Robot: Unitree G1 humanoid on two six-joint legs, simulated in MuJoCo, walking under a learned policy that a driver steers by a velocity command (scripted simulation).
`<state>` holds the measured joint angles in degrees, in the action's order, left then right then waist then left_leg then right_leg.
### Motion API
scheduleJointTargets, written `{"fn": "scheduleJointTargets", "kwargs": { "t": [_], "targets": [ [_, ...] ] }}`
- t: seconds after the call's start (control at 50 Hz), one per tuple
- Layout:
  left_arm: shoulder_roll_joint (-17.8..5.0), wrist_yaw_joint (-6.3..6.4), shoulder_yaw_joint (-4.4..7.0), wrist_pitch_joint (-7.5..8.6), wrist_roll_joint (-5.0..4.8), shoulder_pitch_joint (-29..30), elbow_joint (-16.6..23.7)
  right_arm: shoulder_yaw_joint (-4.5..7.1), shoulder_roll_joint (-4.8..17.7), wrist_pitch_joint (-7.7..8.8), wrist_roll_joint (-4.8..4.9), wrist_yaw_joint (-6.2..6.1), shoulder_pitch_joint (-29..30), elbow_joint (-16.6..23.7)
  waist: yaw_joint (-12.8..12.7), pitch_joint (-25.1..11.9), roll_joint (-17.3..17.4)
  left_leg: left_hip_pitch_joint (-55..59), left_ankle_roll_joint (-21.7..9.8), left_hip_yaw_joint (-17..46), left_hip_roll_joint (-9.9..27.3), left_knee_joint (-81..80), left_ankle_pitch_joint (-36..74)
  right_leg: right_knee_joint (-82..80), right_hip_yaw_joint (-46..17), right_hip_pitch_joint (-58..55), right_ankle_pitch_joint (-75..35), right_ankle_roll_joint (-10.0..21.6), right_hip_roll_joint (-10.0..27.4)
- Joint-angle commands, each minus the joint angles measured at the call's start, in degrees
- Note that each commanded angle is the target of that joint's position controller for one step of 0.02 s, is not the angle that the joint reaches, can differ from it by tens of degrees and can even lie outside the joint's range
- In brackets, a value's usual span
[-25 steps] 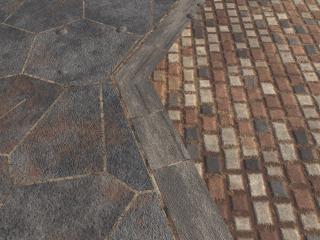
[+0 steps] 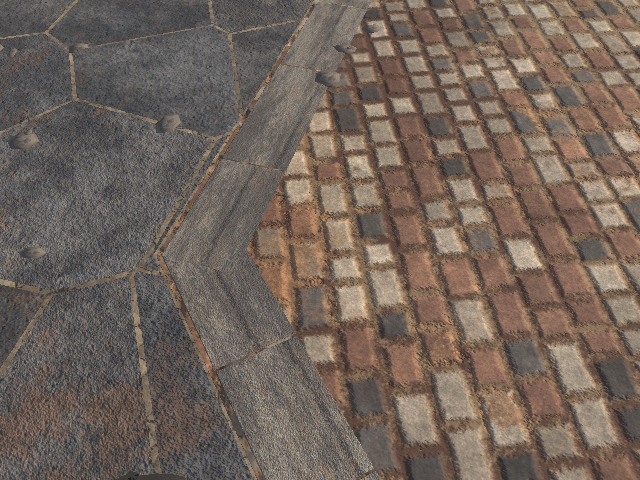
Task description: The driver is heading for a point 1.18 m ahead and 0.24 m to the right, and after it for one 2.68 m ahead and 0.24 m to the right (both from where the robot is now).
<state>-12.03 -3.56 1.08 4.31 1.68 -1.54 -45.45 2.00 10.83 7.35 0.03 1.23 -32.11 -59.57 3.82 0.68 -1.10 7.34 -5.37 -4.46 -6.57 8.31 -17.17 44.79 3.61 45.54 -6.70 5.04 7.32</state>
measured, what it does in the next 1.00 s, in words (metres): walks ahead, turning right: right foot, then left foot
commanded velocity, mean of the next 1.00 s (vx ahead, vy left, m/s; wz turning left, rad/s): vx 0.98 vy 0.00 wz -0.26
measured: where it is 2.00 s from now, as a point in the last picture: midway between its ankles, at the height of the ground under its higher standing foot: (339, 167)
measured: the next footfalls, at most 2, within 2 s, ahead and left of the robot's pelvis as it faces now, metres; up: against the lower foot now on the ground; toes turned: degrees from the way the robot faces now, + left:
right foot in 0.14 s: +0.36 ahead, -0.08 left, +0.00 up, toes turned -3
left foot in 0.60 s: +0.82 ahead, +0.10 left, +0.00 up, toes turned +3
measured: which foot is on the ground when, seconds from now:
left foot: down 0.00-0.16, up 0.18-0.58, down 0.60-1.00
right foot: up 0.00-0.12, down 0.14-0.60, up 0.62-1.00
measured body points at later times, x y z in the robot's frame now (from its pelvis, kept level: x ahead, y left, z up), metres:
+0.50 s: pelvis +0.49 -0.01 +0.00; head +0.52 +0.00 +0.44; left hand +0.37 +0.23 -0.14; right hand +0.73 -0.21 -0.08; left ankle +0.73 +0.13 -0.68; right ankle +0.32 -0.08 -0.73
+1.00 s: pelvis +0.97 +0.00 -0.02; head +1.00 +0.00 +0.43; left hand +1.24 +0.16 -0.11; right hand +0.83 -0.21 -0.15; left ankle +0.78 +0.10 -0.73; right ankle +1.17 -0.11 -0.69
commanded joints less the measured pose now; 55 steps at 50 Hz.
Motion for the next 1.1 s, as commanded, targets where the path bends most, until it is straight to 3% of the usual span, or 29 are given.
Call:
{"fn": "scheduleJointTargets", "kwargs": {
  "t": [0.02, 0.08, 0.12, 0.14, 0.16, 0.18, 0.2, 0.24, 0.28, 0.32, 0.4, 0.46, 0.54, 0.58, 0.6, 0.62, 0.64, 0.66, 0.7, 0.74, 0.78, 0.86, 0.94, 0.98, 1.02, 1.04, 1.06, 1.08, 1.1],
  "targets": [
    [-2.0, -0.13, -0.44, 0.55, -0.69, 7.8, 4.5, 0.57, 7.6, 1.49, 0.42, -0.75, 0.3, 3.0, -1.4, 9.6, 1.6, -11.0, -3.2, 3.7, 14.1, -9.9, 38.4, -10.3, 4.8, -12.0, -5.4, 1.5, -4.3],
    [-5.1, 1.01, 0.48, 0.7, -0.48, 4.4, 4.3, 0.93, 11.5, 0.44, -1.04, -1.86, -0.3, 2.5, -4.4, 2.7, 6.6, 2.8, -1.6, 2.3, 16.7, 3.1, 71.9, -13.4, 6.4, -17.8, 4.4, 3.6, -10.6],
    [-9.2, 2.52, 2.34, 0.67, -0.66, -13.4, -0.6, 1.7, 14.1, -1.32, -2.6, -3.02, 1.9, 2.3, -13.0, -7.0, 9.2, 3.0, -1.6, 2.0, 18.1, 26.1, 77.6, -14.4, 4.2, -34.6, 12.2, 5.5, -12.5],
    [-11.6, 3.53, 3.6, 0.48, 0.12, -24.5, -3.9, 1.83, 13.9, -1.72, -2.66, -3.06, 4.8, 3.1, -18.4, -11.7, 8.2, -6.1, -2.0, 1.1, 16.4, 42.5, 66.2, -15.1, 0.9, -48.4, 15.8, 7.0, -8.8],
    [-16.5, 4.41, 5.07, 0.27, 1.82, -30.4, -4.8, 0.4, 6.5, -1.25, -1.68, -1.98, 3.5, 5.4, -16.3, -17.5, -2.6, -25.4, -2.0, 1.1, 9.6, 65.7, 28.5, -13.3, -17.8, -64.1, 32.6, 10.3, 6.1],
    [-16.3, 3.15, 5.5, 0.26, 1.74, -28.1, -5.1, -0.12, 3.8, -0.03, 1.71, -0.79, -1.6, 6.7, -10.5, -23.6, -14.7, -44.0, -1.2, 8.6, 1.0, 80.8, -8.5, -25.3, -50.3, -73.5, 41.7, 16.8, 15.9],
    [-12.2, 2.4, 5.12, 0.54, 0.74, -22.5, -5.1, 0.52, 8.0, 0.19, 1.13, -1.51, 6.6, 8.5, -10.1, -14.0, -5.7, -50.3, -3.1, 10.4, 6.3, 79.3, -2.0, -29.2, -44.3, -66.9, 41.3, 13.8, 12.0],
    [-5.8, 2.04, 3.65, 1.6, 0.78, -17.8, -6.2, 0.21, 6.8, 0.12, 0.0, -1.03, 13.6, 10.2, -6.6, -2.9, 4.3, -47.8, -3.0, 9.9, 10.4, 71.9, 3.3, -32.3, -29.6, -48.9, 29.5, 10.8, 8.4],
    [-3.4, 2.64, 2.47, 2.35, 0.3, -17.9, -8.0, -0.52, 3.7, -1.73, -2.18, 0.4, 12.3, 10.9, -2.1, 0.5, 2.0, -43.4, -1.4, 9.9, 12.7, 67.1, 3.2, -35.3, -22.2, -38.0, 27.6, 8.4, 4.6],
    [-4.3, 2.72, 2.41, 3.38, -1.0, -19.8, -9.4, -0.92, 2.9, -2.85, -2.88, 1.34, 16.3, 12.8, -1.2, 4.6, 0.6, -46.7, 0.4, 8.2, 14.9, 63.2, 4.0, -38.8, -17.8, -34.0, 24.8, 8.1, 3.0],
    [-5.7, 1.96, 2.3, 4.45, -1.69, -22.4, -9.4, -1.79, 4.2, -2.57, -2.5, 2.14, 30.0, 18.4, -3.4, 9.0, 1.3, -45.4, 1.7, 1.5, 14.5, 42.1, 19.8, -42.7, -6.5, -29.6, 5.3, 6.3, -3.0],
    [-8.6, 2.31, 2.56, 5.23, -2.58, -26.2, -10.5, -2.51, 4.2, -2.09, -1.31, 2.69, 36.1, 20.2, -5.4, 9.3, 0.3, -36.1, -0.1, -2.0, 11.4, 28.4, 30.5, -47.6, -4.4, -33.1, -7.5, 5.1, -0.9],
    [-12.5, 3.45, 2.77, 3.83, -0.95, -28.4, -11.5, -1.1, 8.5, -2.14, -1.83, 1.27, 33.4, 19.9, -3.1, 2.3, -4.2, -32.3, -2.7, -4.3, 4.6, 23.1, 20.8, -34.4, -1.7, -53.3, -43.5, 3.2, 2.3],
    [-14.7, 4.67, 3.23, 2.0, 0.34, -26.3, -11.6, 0.98, 12.5, -2.24, -1.79, -0.48, 14.6, 14.7, 6.6, -7.9, -6.2, -12.5, -4.2, -0.8, 3.3, 22.4, 12.7, -9.9, -2.9, -50.8, -46.2, 2.5, 3.0],
    [-12.9, 4.78, 2.95, 1.73, 0.75, -24.5, -10.5, 2.38, 15.8, -2.4, -2.61, -1.65, 3.6, 11.9, 11.0, -13.2, -5.0, 1.5, -4.8, 5.4, 9.8, 24.8, 4.8, 7.4, -3.1, -39.8, -31.2, 2.7, 0.8],
    [-1.2, 3.45, 0.59, 1.9, -1.71, -33.1, -8.1, 3.98, 21.6, -2.04, -5.29, -1.98, 2.3, 12.0, 2.8, -22.0, 13.4, 19.6, -9.8, 33.5, 29.7, 21.7, -11.3, 33.4, -3.3, -16.8, 20.6, 1.4, -8.1],
    [-6.3, 3.79, 1.44, 2.64, -3.78, -32.0, -8.1, 3.92, 18.0, -2.27, -3.7, -0.61, 3.6, 12.2, 3.4, -27.1, 12.5, 19.9, -10.1, 51.5, 32.1, 9.3, -20.7, 41.4, -9.3, -9.7, 30.3, 2.8, -10.1],
    [-8.4, 4.26, 2.02, 2.47, -3.54, -23.5, -6.1, 3.31, 14.2, -1.81, -3.39, -0.39, 10.3, 12.1, 1.7, -14.0, 6.9, 9.5, -7.4, 40.0, 28.9, 7.0, -19.4, 39.6, -8.8, -5.3, 22.7, 3.2, -5.8],
    [-6.4, 3.26, 1.73, 1.61, -2.16, -18.6, -5.7, 2.18, 8.7, -0.82, -3.27, -0.17, 14.1, 10.9, -0.9, -3.2, -0.1, -7.0, -3.7, 24.5, 24.5, 3.7, -4.6, 33.3, -8.7, -8.6, 18.5, 3.3, -1.9],
    [-3.8, 2.03, 1.52, -0.66, -0.6, -20.0, -4.9, 1.22, 5.7, -0.13, -2.25, -0.36, 13.0, 8.6, -4.3, -0.7, 3.5, -14.3, -1.6, 15.4, 22.6, 1.8, 1.0, 31.6, -8.4, -11.6, 18.1, 2.4, 0.1],
    [-2.3, 1.24, 1.41, -2.17, -0.52, -16.7, -2.7, 1.27, 5.8, 0.64, -0.69, -0.21, 12.3, 7.3, -5.6, 2.1, 3.8, -15.8, 1.0, 7.6, 21.2, -0.1, 6.1, 30.2, -7.3, -7.6, 16.3, 1.7, 1.5],
    [-2.1, 0.28, 0.8, -2.72, -1.39, -6.6, 1.5, 0.96, 5.6, 1.42, -1.18, -0.01, 11.2, 6.6, -4.8, 6.0, 3.9, -17.6, 5.2, -7.6, 14.6, -2.0, 26.4, 20.0, -0.6, -5.2, 4.2, 1.8, -1.2],
    [-2.8, -0.63, -0.01, -1.79, -0.52, 1.3, 5.0, 0.69, 8.1, 1.18, -0.54, -1.73, 7.8, 5.9, -4.6, 9.5, 2.1, -11.8, 6.7, -13.4, 14.9, 0.2, 52.2, 0.3, 8.1, -9.2, -1.2, 3.7, -5.7],
    [-4.2, -0.98, 0.3, -1.36, 0.28, -4.1, 3.1, 1.27, 11.9, 0.74, -0.07, -3.81, 7.2, 6.8, -7.3, 4.8, 3.8, -8.4, 7.3, -14.1, 16.2, 11.5, 72.8, -5.8, 12.1, -19.0, -2.6, 4.0, -11.5],
    [-8.3, -0.15, 2.27, -1.51, 0.53, -21.5, -1.5, 2.43, 15.6, -0.4, 0.24, -4.62, 11.3, 8.7, -15.6, -4.8, 6.4, -12.5, 7.5, -11.8, 19.4, 33.2, 77.1, -6.4, 8.7, -39.0, 0.8, 6.3, -14.7],
    [-10.9, 1.17, 3.88, -1.43, 0.21, -32.3, -4.8, 2.95, 15.9, -1.13, 0.24, -4.15, 14.9, 9.8, -20.3, -8.8, 5.1, -17.4, 7.5, -10.2, 18.9, 50.8, 63.2, -10.1, 3.0, -49.4, -1.3, 8.7, -12.7],
    [-16.5, 2.38, 6.59, -1.83, -5.31, -29.8, -1.8, 2.48, 14.0, -0.72, 1.4, -3.55, 21.7, 13.1, -21.0, -6.3, -4.9, -32.6, 10.6, -7.7, 4.3, 77.9, 5.7, -17.5, -9.4, -59.8, -13.5, 11.6, -3.5],
    [-20.8, 2.08, 5.48, -1.06, -1.94, -20.8, 0.8, 0.4, 6.4, 1.43, -1.26, -2.91, 14.7, 17.3, -8.4, -11.7, -11.5, -46.3, 10.2, 4.3, 0.7, 92.3, -19.4, -10.8, -29.6, -65.0, -47.8, 16.7, 3.9],
    [-20.3, 1.73, 6.23, -0.74, 1.79, -20.2, 3.9, 0.39, 8.3, 2.56, 0.85, -2.31, 11.6, 20.6, -8.6, -28.3, -7.5, -49.4, 10.2, 16.6, 1.4, 95.9, -17.4, -18.4, -44.8, -72.9, -30.5, 26.9, 12.5]
  ]
}}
